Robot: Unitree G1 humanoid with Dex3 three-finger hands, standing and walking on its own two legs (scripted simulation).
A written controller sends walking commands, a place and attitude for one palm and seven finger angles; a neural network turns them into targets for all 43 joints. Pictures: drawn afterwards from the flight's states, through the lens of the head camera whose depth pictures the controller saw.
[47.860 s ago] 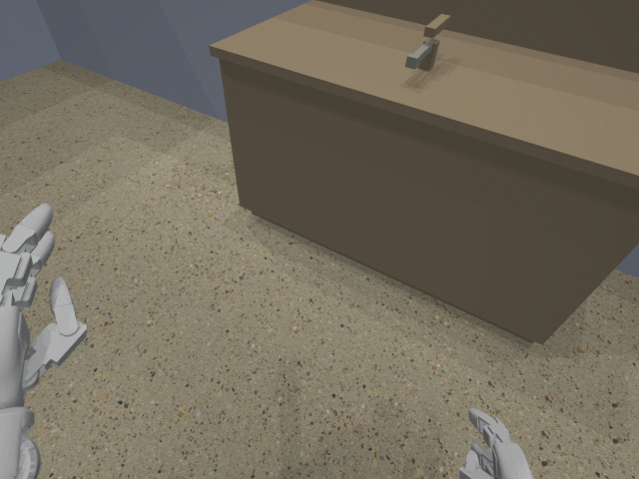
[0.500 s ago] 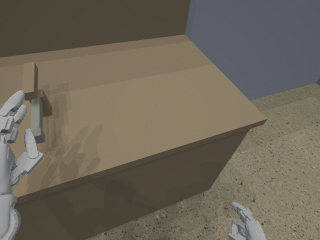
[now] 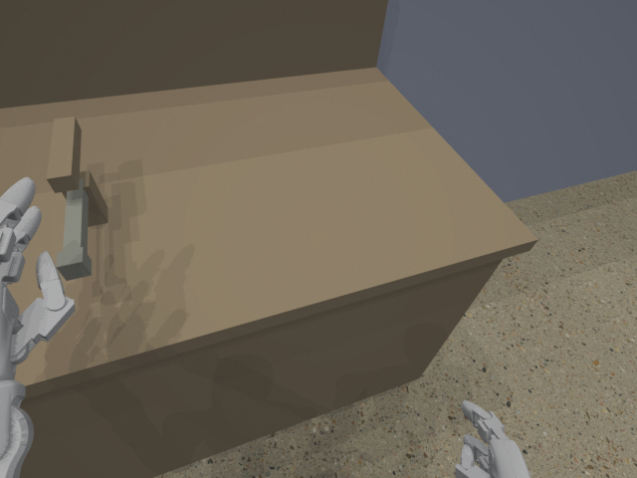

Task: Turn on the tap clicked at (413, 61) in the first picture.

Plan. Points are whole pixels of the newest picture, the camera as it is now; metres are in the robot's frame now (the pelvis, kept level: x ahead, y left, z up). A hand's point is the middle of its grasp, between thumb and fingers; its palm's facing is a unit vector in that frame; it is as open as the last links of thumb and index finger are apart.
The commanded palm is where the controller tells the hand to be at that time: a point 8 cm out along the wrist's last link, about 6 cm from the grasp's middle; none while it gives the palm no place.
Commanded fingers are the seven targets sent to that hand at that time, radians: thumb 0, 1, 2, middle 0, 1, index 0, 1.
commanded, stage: come to a stop and stand still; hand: left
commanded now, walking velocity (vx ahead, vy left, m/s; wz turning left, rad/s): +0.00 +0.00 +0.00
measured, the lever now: (74, 263) +0.31 +0.35 +0.08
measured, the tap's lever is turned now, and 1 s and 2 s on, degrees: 0 0 0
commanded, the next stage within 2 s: look again from close up in 0.44 s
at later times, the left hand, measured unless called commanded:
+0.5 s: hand (85, 290) +0.23 +0.25 +0.17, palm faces +0.40 -0.86 -0.33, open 7.4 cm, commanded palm +0.17 +0.29 +0.18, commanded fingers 0.00 0.90 0.90 -0.20 -0.30 -0.20 -0.30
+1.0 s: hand (53, 263) +0.24 +0.28 +0.19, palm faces +0.44 -0.78 -0.43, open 7.4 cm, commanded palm +0.15 +0.29 +0.18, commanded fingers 0.00 0.90 0.90 -0.20 -0.30 -0.20 -0.30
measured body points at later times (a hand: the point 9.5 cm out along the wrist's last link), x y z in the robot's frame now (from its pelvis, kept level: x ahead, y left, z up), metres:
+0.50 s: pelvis +0.01 +0.01 +0.00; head +0.03 +0.03 +0.45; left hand +0.20 +0.30 +0.18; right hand +0.18 -0.22 -0.07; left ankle +0.00 +0.08 -0.74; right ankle +0.05 -0.12 -0.74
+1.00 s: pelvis +0.00 +0.01 +0.00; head +0.02 +0.03 +0.45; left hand +0.21 +0.32 +0.21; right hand +0.19 -0.20 -0.07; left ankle +0.00 +0.08 -0.74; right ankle +0.05 -0.12 -0.74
